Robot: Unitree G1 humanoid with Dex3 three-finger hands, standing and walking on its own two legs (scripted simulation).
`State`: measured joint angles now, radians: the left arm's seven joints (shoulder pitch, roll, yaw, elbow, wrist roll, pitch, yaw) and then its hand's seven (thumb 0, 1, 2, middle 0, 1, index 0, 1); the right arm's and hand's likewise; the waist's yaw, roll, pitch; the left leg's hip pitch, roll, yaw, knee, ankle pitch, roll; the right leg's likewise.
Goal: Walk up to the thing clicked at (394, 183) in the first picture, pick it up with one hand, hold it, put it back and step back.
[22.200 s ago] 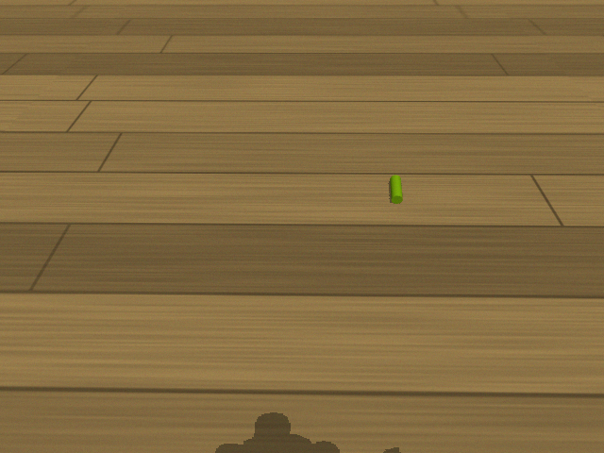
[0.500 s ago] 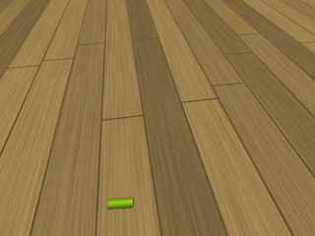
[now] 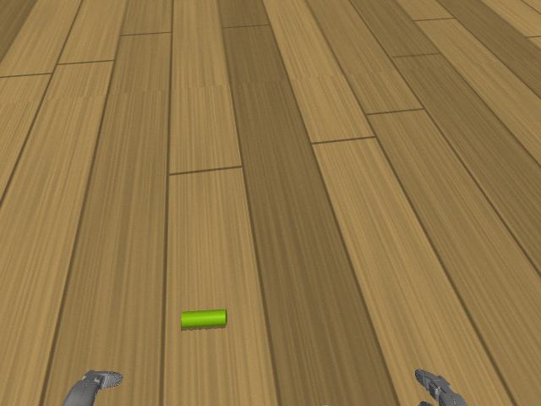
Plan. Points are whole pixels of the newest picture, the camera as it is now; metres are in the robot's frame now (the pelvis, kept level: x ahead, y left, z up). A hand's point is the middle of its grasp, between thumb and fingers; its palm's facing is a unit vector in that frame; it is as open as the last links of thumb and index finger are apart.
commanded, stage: rise first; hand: left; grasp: from above
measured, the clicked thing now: (204, 318) +0.48 +0.22 -0.72
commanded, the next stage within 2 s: none
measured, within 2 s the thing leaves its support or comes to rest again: neither
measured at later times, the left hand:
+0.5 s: hand out of the picture +0.14 +0.26 -0.20, palm faces -0.22 -0.85 -0.48, open 14.1 cm
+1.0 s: hand (150, 367) +0.27 +0.29 -0.40, palm faces -0.47 -0.36 -0.81, open 13.7 cm
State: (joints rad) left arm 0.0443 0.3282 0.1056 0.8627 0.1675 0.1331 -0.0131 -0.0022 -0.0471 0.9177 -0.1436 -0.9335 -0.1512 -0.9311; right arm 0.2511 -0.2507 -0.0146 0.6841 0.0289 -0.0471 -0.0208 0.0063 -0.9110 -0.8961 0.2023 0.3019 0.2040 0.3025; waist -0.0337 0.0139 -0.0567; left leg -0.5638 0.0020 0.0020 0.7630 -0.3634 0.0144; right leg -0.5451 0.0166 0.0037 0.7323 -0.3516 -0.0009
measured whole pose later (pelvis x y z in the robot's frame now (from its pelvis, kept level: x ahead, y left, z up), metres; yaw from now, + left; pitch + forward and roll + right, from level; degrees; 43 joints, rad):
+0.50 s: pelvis +0.00 +0.00 -0.07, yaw +1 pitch +19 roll -2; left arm 0.25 0.35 0.10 0.46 0.27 0.22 -0.01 -0.01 -0.54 0.95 -0.11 -1.04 -0.11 -1.05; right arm 0.20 -0.25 -0.01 0.53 0.01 -0.16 -0.04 0.01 -0.92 -0.90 0.20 0.30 0.20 0.30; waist -0.04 0.01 -0.13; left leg -0.97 0.00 -0.02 1.19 -0.55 0.02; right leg -0.94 0.02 -0.03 1.14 -0.54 0.00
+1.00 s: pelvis -0.07 -0.01 -0.27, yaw -1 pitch +34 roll -2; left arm -0.44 0.56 0.12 0.90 0.80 -0.16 0.09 -0.01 -0.50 0.93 -0.18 -1.01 -0.18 -1.02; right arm 0.09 -0.30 -0.05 0.69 -0.01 -0.15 0.05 0.01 -0.96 -0.91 0.20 0.30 0.20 0.30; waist -0.04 0.02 -0.16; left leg -1.88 0.00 -0.04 1.95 -0.67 0.00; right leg -1.85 0.02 -0.05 1.92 -0.67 -0.02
